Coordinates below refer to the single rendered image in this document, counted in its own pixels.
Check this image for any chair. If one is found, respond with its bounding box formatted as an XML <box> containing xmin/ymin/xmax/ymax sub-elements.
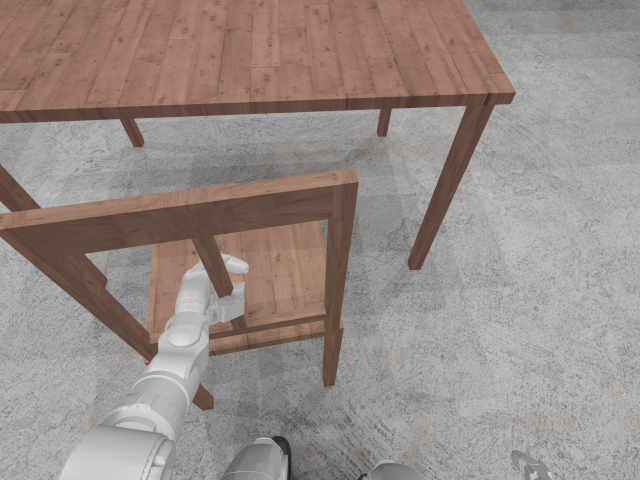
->
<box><xmin>0</xmin><ymin>168</ymin><xmax>359</xmax><ymax>411</ymax></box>

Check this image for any left robot upper arm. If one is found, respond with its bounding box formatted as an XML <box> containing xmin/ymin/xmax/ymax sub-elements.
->
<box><xmin>63</xmin><ymin>424</ymin><xmax>176</xmax><ymax>480</ymax></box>

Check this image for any robot right shin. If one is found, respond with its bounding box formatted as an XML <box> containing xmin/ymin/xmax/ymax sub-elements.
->
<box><xmin>371</xmin><ymin>460</ymin><xmax>395</xmax><ymax>472</ymax></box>

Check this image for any table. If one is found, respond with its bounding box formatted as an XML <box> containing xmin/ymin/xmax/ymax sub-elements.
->
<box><xmin>0</xmin><ymin>0</ymin><xmax>516</xmax><ymax>288</ymax></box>

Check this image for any robot left hand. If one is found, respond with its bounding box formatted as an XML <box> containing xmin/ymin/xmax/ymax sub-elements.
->
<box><xmin>175</xmin><ymin>253</ymin><xmax>249</xmax><ymax>326</ymax></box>

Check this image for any left robot forearm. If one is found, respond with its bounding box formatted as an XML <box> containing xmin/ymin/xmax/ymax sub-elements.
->
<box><xmin>57</xmin><ymin>311</ymin><xmax>209</xmax><ymax>480</ymax></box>

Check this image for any robot right hand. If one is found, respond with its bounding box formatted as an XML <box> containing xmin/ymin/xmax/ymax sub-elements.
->
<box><xmin>511</xmin><ymin>450</ymin><xmax>552</xmax><ymax>480</ymax></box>

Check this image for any robot left thigh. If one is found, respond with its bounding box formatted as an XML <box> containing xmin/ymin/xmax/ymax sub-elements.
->
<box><xmin>220</xmin><ymin>444</ymin><xmax>288</xmax><ymax>480</ymax></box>

